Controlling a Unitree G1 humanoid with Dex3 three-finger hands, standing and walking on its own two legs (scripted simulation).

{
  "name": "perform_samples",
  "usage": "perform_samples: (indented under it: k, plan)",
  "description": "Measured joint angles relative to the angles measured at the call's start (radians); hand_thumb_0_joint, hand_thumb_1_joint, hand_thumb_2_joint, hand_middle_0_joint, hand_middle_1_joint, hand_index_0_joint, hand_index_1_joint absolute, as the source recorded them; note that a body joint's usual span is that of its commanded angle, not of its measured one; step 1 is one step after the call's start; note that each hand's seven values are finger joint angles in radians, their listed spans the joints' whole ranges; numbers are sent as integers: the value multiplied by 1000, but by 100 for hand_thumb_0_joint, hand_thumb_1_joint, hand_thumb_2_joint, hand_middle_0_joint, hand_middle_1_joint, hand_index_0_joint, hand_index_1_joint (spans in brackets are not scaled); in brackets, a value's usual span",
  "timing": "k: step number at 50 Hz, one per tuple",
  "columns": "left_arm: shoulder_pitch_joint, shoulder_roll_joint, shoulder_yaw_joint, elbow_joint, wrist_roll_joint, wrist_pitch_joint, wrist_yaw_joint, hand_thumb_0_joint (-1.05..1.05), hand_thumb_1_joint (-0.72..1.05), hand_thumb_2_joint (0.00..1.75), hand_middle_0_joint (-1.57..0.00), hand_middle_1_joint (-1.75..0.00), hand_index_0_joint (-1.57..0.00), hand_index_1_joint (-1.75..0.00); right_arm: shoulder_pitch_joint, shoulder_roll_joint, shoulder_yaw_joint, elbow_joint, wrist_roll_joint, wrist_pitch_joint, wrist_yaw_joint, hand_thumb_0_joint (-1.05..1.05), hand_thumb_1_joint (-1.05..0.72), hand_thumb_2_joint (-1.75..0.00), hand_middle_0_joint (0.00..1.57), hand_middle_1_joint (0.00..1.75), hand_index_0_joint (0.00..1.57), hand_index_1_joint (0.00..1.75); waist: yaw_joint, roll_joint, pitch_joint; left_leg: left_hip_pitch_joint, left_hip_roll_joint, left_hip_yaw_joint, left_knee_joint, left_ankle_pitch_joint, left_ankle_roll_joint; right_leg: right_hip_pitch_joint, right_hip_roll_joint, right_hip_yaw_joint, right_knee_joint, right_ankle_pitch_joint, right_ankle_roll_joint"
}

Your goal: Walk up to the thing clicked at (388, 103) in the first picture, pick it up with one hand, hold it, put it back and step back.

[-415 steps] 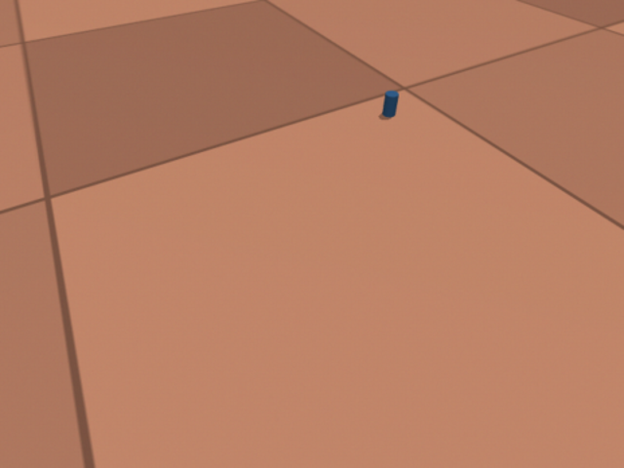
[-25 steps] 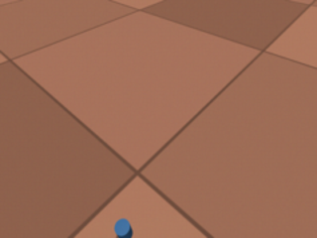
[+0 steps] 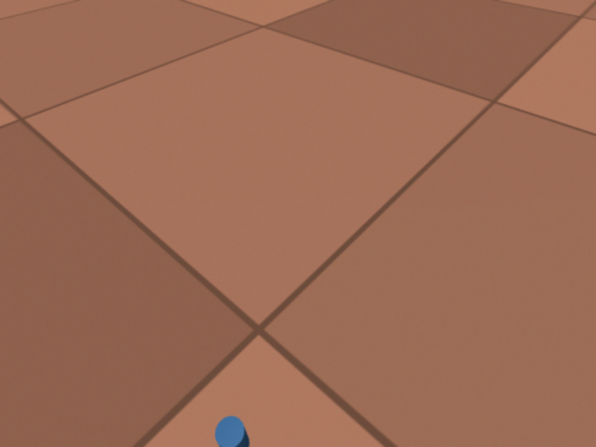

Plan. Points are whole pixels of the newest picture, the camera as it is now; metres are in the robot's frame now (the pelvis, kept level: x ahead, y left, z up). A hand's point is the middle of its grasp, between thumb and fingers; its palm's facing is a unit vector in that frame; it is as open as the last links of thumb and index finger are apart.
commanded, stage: stand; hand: left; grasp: from the side
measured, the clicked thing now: (233, 438) +0.33 +0.20 -0.72
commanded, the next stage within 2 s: go down in 0.46 s
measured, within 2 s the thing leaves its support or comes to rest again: neither
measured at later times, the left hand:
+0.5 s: hand out of the picture +0.06 +0.26 -0.16, palm faces -0.03 -0.94 -0.34, open 7.4 cm
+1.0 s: hand out of the picture +0.13 +0.28 -0.19, palm faces +0.04 -0.94 -0.33, open 14.6 cm
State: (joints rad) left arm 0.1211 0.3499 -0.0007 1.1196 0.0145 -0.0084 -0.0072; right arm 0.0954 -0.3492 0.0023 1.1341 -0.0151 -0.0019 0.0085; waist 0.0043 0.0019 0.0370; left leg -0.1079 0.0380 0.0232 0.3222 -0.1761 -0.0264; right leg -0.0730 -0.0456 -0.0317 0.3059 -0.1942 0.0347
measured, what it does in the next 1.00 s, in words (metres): stands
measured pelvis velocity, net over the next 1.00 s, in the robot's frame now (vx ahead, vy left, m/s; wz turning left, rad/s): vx -0.02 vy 0.01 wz -0.01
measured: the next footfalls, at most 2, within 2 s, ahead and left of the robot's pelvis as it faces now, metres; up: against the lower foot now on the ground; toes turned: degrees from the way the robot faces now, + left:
none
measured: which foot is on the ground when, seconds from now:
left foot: down 0.00-1.00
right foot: down 0.00-1.00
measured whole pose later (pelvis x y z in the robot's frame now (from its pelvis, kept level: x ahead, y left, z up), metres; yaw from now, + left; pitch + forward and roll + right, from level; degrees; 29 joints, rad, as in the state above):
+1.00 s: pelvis -0.02 +0.01 -0.05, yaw -1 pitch +10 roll -1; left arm 0.06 0.36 0.24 0.89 0.09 0.03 -0.08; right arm 0.27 -0.24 -0.04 0.68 0.01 -0.06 -0.01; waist -0.04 -0.01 -0.05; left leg -0.65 0.06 0.01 0.85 -0.38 -0.02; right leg -0.61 -0.04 -0.02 0.82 -0.39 0.04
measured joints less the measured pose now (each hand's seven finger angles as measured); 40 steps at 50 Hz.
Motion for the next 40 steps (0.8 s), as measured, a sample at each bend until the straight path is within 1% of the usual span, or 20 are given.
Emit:
perform_samples:
  k: [29,30,31,33,35,37,40]
  plan:
    - [14,4,1,-1,2,2,-2,1,91,90,-20,-30,-20,-30,22,3,1,-3,0,1,0,0,-90,-90,20,30,20,30,-1,-4,8,-6,-4,1,7,3,4,-5,-4,1,4,5,4]
    - [21,1,8,-27,-9,3,3,1,90,89,-20,-30,-20,-29,35,4,5,-39,15,6,-7,1,-91,-90,20,30,20,30,-4,-4,0,-28,-4,-1,21,-2,5,-26,-4,1,20,-1,3]
    - [14,-5,17,-52,-20,-5,10,1,89,88,-19,-29,-19,-28,53,7,6,-90,30,-4,-18,1,-92,-91,20,30,20,30,-5,-3,2,-54,-5,-4,45,-9,7,-52,-5,-2,44,-10,2]
    - [-40,-18,47,-54,-21,-22,15,1,84,83,-17,-26,-16,-25,78,19,6,-173,50,-23,-33,1,-94,-91,20,30,20,30,-5,-3,12,-107,-4,-11,90,-21,7,-102,-6,-6,90,-24,0]
    - [-110,-18,83,-28,-4,-20,6,1,76,75,-13,-22,-13,-21,89,41,1,-231,53,-31,-40,1,-95,-92,20,30,20,30,-8,-8,12,-171,-1,-15,141,-35,6,-166,-4,-7,141,-40,-2]
    - [-163,-9,126,-13,24,-15,-8,1,66,66,-10,-19,-10,-17,97,68,-7,-273,42,-37,-39,1,-96,-92,20,30,20,30,-14,-18,-2,-238,3,-15,195,-53,4,-234,-1,-4,197,-57,-4]
    - [-186,5,179,-40,54,-2,-26,1,50,51,-7,-16,-8,-14,119,98,-16,-326,31,-41,-31,1,-96,-92,20,30,20,30,-24,-27,-22,-312,10,-11,269,-84,2,-311,4,4,269,-86,-6]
